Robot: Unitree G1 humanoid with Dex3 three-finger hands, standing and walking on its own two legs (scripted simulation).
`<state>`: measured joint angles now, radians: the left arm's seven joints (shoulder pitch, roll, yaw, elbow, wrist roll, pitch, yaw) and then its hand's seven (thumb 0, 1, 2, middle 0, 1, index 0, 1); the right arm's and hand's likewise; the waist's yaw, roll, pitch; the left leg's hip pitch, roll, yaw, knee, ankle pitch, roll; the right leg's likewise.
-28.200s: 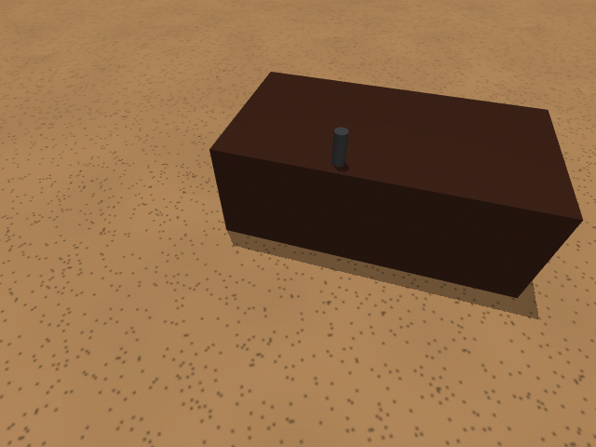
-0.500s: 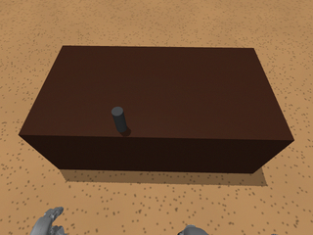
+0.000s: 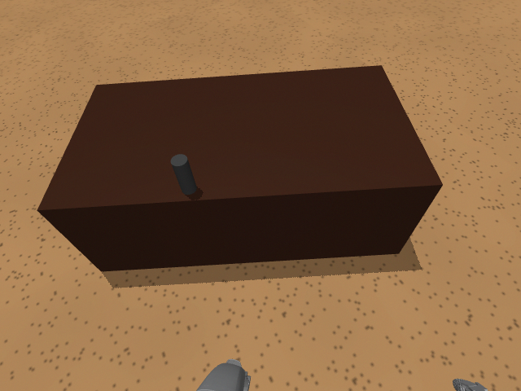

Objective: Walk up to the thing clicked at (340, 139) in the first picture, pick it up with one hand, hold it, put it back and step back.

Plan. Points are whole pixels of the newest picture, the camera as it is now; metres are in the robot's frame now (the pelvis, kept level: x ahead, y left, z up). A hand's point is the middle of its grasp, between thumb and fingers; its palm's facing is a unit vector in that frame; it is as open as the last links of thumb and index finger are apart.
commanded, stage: step back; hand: left
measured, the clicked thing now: (184, 175) +0.72 +0.30 -0.24
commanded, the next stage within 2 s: stand in 1.80 s
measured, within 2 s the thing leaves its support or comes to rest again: neither
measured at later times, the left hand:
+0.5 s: hand out of the picture -0.07 +0.26 -0.14, palm faces +0.07 -0.92 -0.39, open 7.4 cm
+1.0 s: hand out of the picture -0.27 +0.26 -0.14, palm faces +0.13 -0.89 -0.44, open 7.4 cm
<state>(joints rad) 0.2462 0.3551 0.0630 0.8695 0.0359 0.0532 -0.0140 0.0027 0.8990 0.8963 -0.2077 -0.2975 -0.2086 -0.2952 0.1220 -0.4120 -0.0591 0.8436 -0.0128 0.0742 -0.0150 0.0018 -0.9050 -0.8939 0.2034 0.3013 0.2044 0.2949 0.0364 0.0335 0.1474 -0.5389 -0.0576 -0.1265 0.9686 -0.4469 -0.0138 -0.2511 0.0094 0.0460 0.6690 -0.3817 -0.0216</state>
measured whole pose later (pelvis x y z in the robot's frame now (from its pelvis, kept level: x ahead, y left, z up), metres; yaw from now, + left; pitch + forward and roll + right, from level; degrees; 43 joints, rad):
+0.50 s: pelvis -0.16 -0.01 +0.00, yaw +4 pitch -2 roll -1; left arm 0.13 0.39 0.06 0.84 0.01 0.06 0.02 0.00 0.90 0.90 -0.21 -0.30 -0.21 -0.30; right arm 0.13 -0.37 -0.04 0.84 -0.05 0.05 0.00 0.00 -0.90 -0.89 0.21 0.30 0.21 0.30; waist 0.01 -0.01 0.16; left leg -0.34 0.02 0.00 0.61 -0.23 0.02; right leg -0.40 0.07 0.09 1.08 -0.53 0.01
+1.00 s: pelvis -0.29 -0.03 +0.00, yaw +7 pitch -3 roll +2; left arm 0.22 0.41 0.06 0.94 0.03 0.02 0.00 0.00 0.90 0.90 -0.21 -0.30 -0.21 -0.30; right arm 0.23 -0.38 -0.06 0.99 -0.04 0.03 0.03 0.00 -0.91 -0.89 0.20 0.30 0.20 0.29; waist 0.03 0.00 0.08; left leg -0.24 -0.03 -0.03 0.61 -0.33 0.00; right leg -0.35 -0.05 0.00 0.76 -0.45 -0.01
